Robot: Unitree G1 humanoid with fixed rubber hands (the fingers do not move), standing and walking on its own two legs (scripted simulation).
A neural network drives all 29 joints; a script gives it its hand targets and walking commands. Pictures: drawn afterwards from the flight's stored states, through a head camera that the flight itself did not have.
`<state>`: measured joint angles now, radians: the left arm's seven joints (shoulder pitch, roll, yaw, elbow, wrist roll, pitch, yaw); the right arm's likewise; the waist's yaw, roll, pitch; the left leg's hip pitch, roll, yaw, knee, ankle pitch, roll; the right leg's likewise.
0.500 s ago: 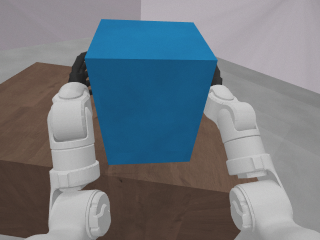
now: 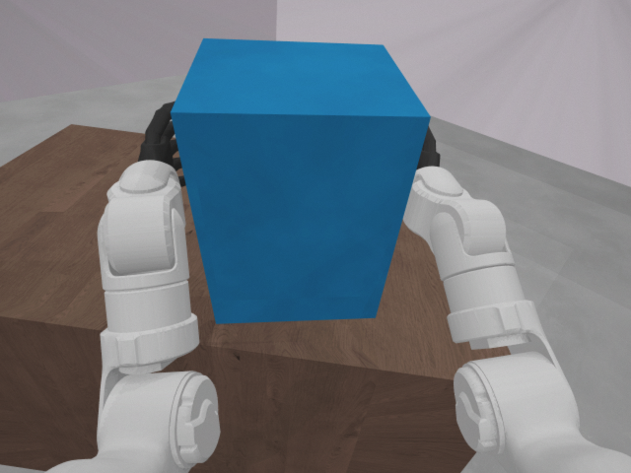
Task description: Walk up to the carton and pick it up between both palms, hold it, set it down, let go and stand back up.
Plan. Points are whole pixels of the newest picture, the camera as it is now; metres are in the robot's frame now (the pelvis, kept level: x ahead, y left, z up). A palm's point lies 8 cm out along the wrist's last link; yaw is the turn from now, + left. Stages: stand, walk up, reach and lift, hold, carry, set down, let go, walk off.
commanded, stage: hold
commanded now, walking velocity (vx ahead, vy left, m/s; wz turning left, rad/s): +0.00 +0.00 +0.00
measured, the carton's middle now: (296, 189) +0.36 +0.01 +0.25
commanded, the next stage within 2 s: none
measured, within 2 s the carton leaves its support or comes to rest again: neither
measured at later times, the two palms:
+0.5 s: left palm (157, 174) +0.35 +0.15 +0.27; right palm (416, 180) +0.36 -0.13 +0.27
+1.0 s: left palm (154, 175) +0.35 +0.16 +0.27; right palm (413, 177) +0.37 -0.13 +0.27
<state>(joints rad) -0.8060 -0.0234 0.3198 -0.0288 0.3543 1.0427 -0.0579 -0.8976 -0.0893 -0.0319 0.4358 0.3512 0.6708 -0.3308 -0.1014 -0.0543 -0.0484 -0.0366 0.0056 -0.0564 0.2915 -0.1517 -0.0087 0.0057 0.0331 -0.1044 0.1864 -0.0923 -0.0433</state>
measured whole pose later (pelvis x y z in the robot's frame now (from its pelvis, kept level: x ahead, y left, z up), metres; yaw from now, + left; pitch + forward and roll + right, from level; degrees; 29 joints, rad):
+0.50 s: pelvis +0.00 +0.00 +0.00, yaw +0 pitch -6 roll -1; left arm -0.79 -0.03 0.32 -0.07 0.35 1.04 -0.07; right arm -0.86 -0.08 -0.02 0.39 0.35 0.67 -0.34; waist -0.10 -0.05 -0.05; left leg -0.03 0.01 -0.06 0.29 -0.15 -0.01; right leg 0.02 0.04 -0.11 0.17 -0.09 -0.04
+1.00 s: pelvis +0.00 +0.00 +0.00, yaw +1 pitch -5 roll -1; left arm -0.78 -0.02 0.30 -0.08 0.34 1.05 -0.05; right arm -0.88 -0.08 -0.03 0.40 0.35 0.67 -0.33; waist -0.10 -0.06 -0.05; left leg -0.05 0.00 -0.06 0.29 -0.15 -0.01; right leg 0.00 0.03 -0.11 0.18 -0.09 -0.04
